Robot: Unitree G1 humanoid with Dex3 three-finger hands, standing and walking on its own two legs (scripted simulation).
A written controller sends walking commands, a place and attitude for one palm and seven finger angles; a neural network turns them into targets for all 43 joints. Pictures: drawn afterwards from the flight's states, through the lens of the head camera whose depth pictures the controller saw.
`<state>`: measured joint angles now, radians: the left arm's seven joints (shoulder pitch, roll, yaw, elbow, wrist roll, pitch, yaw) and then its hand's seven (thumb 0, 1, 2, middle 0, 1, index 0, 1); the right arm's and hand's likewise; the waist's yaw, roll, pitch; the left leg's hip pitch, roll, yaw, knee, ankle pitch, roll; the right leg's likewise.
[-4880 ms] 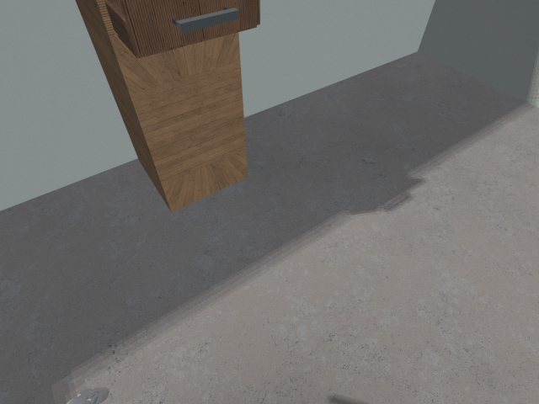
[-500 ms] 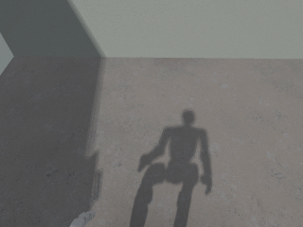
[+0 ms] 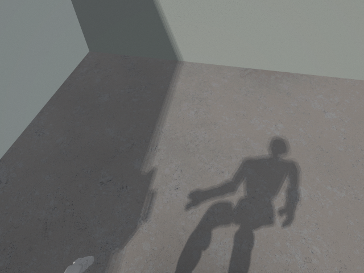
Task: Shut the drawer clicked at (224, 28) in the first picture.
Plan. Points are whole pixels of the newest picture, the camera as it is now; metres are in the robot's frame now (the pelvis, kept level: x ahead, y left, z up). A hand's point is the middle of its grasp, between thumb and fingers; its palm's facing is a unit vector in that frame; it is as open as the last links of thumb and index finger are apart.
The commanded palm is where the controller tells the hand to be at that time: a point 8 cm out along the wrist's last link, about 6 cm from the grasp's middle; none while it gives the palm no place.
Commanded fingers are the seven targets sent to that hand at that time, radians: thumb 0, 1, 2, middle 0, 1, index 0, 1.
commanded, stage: turn to face it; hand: left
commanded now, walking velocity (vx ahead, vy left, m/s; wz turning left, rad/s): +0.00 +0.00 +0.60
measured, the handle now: out of the picture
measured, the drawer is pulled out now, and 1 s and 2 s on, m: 0.19 0.19 0.19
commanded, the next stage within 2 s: none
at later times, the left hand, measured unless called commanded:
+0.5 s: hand out of the picture -0.08 +0.22 -0.18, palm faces +0.37 -0.90 -0.25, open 7.3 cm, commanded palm none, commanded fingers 0.00 0.90 0.90 -0.20 -0.30 -0.20 -0.30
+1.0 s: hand out of the picture -0.04 +0.21 -0.13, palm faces +0.56 -0.77 -0.30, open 7.3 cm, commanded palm none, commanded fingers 0.00 0.90 0.90 -0.20 -0.30 -0.20 -0.30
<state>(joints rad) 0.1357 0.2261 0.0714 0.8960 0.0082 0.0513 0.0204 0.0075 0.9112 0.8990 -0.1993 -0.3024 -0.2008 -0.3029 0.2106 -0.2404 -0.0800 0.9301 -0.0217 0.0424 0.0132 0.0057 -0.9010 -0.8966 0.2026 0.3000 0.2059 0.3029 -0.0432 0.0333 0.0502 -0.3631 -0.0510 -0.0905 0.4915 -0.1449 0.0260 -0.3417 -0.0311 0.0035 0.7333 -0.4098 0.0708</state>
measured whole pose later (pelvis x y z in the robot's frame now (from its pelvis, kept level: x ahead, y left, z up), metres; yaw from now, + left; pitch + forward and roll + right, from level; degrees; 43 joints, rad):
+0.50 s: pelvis -0.04 +0.00 -0.01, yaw +20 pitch +1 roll +1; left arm 0.26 0.26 0.06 0.91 0.02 0.05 0.01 0.01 0.90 0.90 -0.21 -0.30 -0.21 -0.30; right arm 0.11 -0.26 -0.07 0.89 -0.01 0.04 0.04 0.01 -0.91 -0.90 0.20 0.30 0.20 0.30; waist 0.02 -0.05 0.10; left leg -0.30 0.01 0.09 0.62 -0.31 0.00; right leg -0.33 -0.21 -0.19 0.80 -0.45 0.07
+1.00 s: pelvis -0.03 -0.03 +0.00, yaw +38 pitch +0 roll +1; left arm 0.14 0.18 0.03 0.83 0.02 0.02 0.02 0.01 0.91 0.90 -0.20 -0.30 -0.21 -0.30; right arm 0.22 -0.27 -0.10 0.93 -0.02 0.07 0.02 0.01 -0.90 -0.90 0.20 0.30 0.20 0.30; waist -0.05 0.06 0.07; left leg -0.47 -0.07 -0.07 0.98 -0.44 -0.03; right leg -0.26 -0.06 -0.08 0.58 -0.32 -0.01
